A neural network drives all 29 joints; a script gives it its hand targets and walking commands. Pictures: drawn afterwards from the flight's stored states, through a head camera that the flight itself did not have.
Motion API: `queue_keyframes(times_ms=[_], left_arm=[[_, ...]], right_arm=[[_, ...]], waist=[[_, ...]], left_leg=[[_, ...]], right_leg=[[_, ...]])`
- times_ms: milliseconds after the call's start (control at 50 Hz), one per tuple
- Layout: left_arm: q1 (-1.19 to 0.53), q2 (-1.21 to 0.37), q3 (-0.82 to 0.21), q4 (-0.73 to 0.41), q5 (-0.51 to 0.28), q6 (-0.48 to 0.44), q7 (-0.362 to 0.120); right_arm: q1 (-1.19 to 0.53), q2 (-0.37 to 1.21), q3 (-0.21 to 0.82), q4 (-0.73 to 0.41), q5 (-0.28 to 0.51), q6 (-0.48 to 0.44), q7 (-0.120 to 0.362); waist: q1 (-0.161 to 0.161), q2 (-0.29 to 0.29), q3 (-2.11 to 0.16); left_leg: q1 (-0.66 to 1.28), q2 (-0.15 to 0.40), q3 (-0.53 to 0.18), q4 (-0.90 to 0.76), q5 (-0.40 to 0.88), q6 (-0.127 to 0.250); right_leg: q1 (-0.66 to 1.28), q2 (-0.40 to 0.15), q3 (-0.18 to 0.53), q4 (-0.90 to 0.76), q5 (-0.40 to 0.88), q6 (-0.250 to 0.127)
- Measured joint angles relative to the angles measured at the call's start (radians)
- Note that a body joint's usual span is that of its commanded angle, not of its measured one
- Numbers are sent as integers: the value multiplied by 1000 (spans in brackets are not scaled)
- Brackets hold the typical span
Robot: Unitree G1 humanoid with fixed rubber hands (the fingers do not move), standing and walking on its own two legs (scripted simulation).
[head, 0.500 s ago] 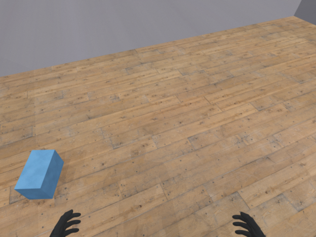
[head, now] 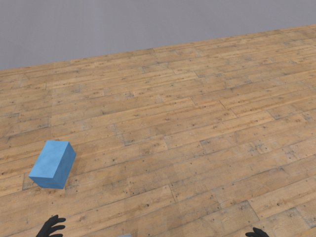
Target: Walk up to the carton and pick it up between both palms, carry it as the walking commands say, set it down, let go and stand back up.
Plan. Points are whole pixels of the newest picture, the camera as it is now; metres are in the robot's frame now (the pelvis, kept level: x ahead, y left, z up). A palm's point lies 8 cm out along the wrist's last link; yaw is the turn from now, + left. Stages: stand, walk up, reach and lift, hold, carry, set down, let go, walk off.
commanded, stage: walk up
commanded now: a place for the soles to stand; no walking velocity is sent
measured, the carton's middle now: (55, 164) +0.67 +0.66 -0.67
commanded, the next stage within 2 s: none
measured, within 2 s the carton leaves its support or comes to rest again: neither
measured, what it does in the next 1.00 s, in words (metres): walks ahead, turning left: right foot, then left foot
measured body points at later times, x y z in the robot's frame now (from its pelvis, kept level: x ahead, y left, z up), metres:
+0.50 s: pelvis +0.04 +0.03 +0.00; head +0.05 +0.03 +0.45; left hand +0.05 +0.36 -0.08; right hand +0.23 -0.23 -0.08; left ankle +0.05 +0.18 -0.69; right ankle +0.09 -0.10 -0.72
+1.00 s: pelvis +0.11 +0.06 -0.01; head +0.13 +0.07 +0.44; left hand +0.06 +0.39 -0.09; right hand +0.32 -0.17 -0.11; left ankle +0.06 +0.19 -0.71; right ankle +0.20 -0.03 -0.72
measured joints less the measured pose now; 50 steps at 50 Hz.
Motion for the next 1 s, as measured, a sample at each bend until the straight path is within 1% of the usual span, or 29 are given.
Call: queue_keyframes(times_ms=[40, 80, 100, 120, 160, 180, 220, 300, 320, 360, 380, 440, 460, 540, 600, 640, 660, 700, 740, 820, 920, 940, 960, 980, 1000], left_arm=[[21, 26, 14, 0, 0, 0, 0], [34, 53, 23, 0, 0, 0, 1], [33, 63, 29, 1, 0, 1, 2], [27, 72, 36, 7, 0, 7, 6], [15, 78, 39, 15, 0, 14, 8], [10, 80, 37, 15, 0, 14, 8], [3, 83, 31, 15, 0, 14, 8], [11, 83, 19, 14, 0, 12, 8], [15, 83, 15, 14, 0, 9, 8], [37, 83, -1, 15, 0, -6, 9], [58, 83, -4, 15, 0, -15, 9], [107, 83, -19, 15, 0, -21, 9], [116, 83, -21, 15, 0, -23, 9], [131, 83, -15, 15, 0, -30, 10], [135, 83, -14, 15, 0, -30, 9], [130, 85, -14, 16, 0, -30, 9], [120, 85, -13, 17, 0, -27, 9], [94, 85, -24, 26, 0, -14, 9], [72, 86, -34, 25, 0, -13, 9], [53, 86, -33, 25, 0, -13, 9], [49, 86, -30, 25, 0, -17, 9], [53, 87, -30, 25, 0, -24, 9], [61, 86, -30, 25, 0, -36, 9], [75, 86, -31, 25, 0, -49, 9], [92, 86, -33, 26, 0, -57, 9]], right_arm=[[5, -20, -16, -1, 0, 4, 16], [19, -39, -32, -1, 0, -9, 21], [24, -48, -41, 0, 0, -16, 21], [27, -48, -44, 0, 0, -16, 22], [38, -48, -44, 0, 0, -9, 22], [43, -47, -44, 0, 0, -4, 22], [46, -47, -44, -1, 0, 5, 22], [22, -47, -44, -1, 0, 2, 25], [15, -47, -44, -1, 0, 2, 26], [4, -47, -44, 0, 0, 12, 27], [0, -47, -44, 0, 0, 17, 27], [-11, -54, -44, -1, 0, 12, 27], [-14, -54, -44, -1, 0, 9, 27], [-21, -54, -44, -1, 0, 5, 37], [-25, -55, -44, -1, 0, -5, 37], [-24, -60, -45, -2, 0, -30, 37], [-25, -62, -46, -1, 0, -43, 35], [-9, -60, -45, 0, 0, -46, 35], [19, -59, -45, 0, 0, -45, 34], [62, -59, -45, -1, 0, -45, 33], [88, -59, -45, -1, 0, -45, 33], [89, -59, -45, -1, 0, -41, 33], [89, -59, -45, 0, 0, -35, 33], [86, -59, -46, 0, 0, -29, 33], [81, -59, -46, 0, 0, -23, 30]], waist=[[0, 0, 2], [-1, 3, 4], [-2, 8, 15], [-2, 3, 26], [-8, 0, 33], [-12, 2, 33], [-13, 2, 35], [-13, 1, 36], [-13, 1, 36], [-13, 9, 24], [-11, 7, 9], [-10, 6, -19], [-10, 8, -22], [2, 12, -22], [8, 13, -35], [6, 17, -28], [6, 18, -11], [5, 12, 10], [5, 17, 14], [3, 16, 16], [-4, 16, 17], [-4, 15, 16], [-4, 17, 13], [-4, 17, 11], [-4, 17, 5]], left_leg=[[-16, 15, -5, -4, -12, 0], [10, 20, -6, -73, 25, 0], [19, 15, -14, -83, 93, 0], [23, 2, -18, -62, 106, 0], [33, -24, -33, -57, 90, 9], [35, -33, -47, -61, 85, 14], [39, -47, -68, -75, 89, 17], [39, -59, -87, -91, 98, 18], [38, -61, -91, -91, 97, 18], [39, -64, -108, -91, 86, 18], [31, -65, -104, -78, 53, 18], [-22, -61, -81, 42, 23, 18], [-33, -52, -76, 55, 23, 18], [-46, -4, -39, 56, 8, 18], [-41, 9, -3, 31, 6, 18], [17, 7, 20, -89, 9, 18], [22, -2, 16, -83, 58, 18], [31, -30, 6, -51, 62, 22], [44, -41, -19, -54, 53, 28], [64, -55, -55, -60, 41, 28], [65, -61, -85, -60, 23, 28], [65, -61, -87, -60, 18, 28], [65, -61, -90, -58, 13, 28], [62, -65, -97, -40, 7, 28], [47, -66, -97, 2, -14, 28]], right_leg=[[1, -17, -15, 7, -7, 4], [1, -37, -33, 49, -35, 5], [-5, -40, -32, 111, -63, 5], [-17, -41, -21, 189, -111, 5], [-45, -34, -12, 306, -177, 5], [-53, -27, -11, 327, -186, 5], [-55, -17, -10, 301, -220, 5], [-55, 8, -9, 139, -228, 5], [-49, 14, -8, 86, -180, 5], [-33, 20, -16, 28, -3, 5], [-32, 15, -18, 13, 47, 5], [-23, -15, -30, 6, 22, 5], [-15, -25, -37, 0, 14, 5], [13, -59, -67, -15, 1, 10], [17, -91, -93, 3, -24, 21], [8, -119, -104, 72, -54, 22], [-13, -120, -85, 175, -93, 22], [-58, -111, -42, 347, -131, 22], [-81, -88, -34, 394, -133, 22], [-92, -64, -33, 326, -143, 22], [-91, -33, -30, 158, -162, 22], [-83, -26, -29, 93, -126, 22], [-78, -23, -30, 60, -32, 21], [-77, -23, -30, 55, 31, 21], [-77, -24, -30, 60, 37, 20]])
